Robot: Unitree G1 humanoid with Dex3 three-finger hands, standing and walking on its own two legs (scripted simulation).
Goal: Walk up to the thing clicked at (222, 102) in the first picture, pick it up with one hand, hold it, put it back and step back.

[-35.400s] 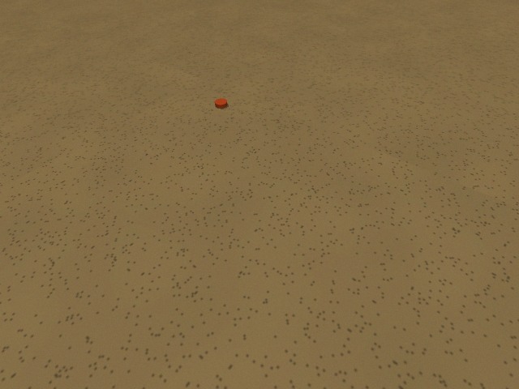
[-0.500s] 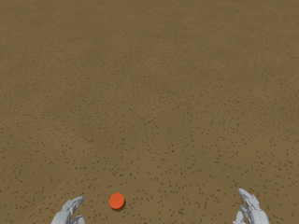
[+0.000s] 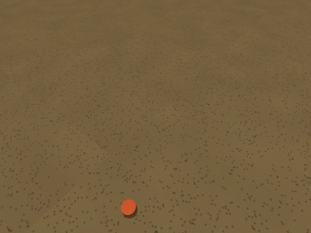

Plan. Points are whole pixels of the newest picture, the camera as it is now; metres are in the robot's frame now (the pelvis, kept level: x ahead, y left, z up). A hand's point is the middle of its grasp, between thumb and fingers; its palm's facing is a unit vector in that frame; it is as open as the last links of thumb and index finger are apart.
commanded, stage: stand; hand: left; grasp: from above
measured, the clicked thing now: (128, 207) +0.44 +0.23 -0.75
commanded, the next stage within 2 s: none
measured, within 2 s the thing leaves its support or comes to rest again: neither
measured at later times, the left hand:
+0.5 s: hand out of the picture +0.03 +0.24 -0.15, palm faces +0.03 -0.94 -0.34, open 7.4 cm
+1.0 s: hand out of the picture +0.06 +0.23 -0.14, palm faces +0.01 -0.94 -0.33, open 7.4 cm
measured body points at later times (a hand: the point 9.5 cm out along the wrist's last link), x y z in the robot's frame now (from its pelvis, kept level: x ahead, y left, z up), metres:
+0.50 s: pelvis -0.01 +0.00 +0.02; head -0.02 -0.01 +0.47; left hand +0.03 +0.29 -0.12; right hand +0.05 -0.29 -0.13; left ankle +0.01 +0.12 -0.73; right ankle +0.01 -0.13 -0.73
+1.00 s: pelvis +0.00 -0.01 +0.02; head +0.00 -0.02 +0.47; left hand +0.06 +0.28 -0.12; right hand +0.06 -0.30 -0.13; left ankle +0.01 +0.12 -0.73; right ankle +0.01 -0.13 -0.73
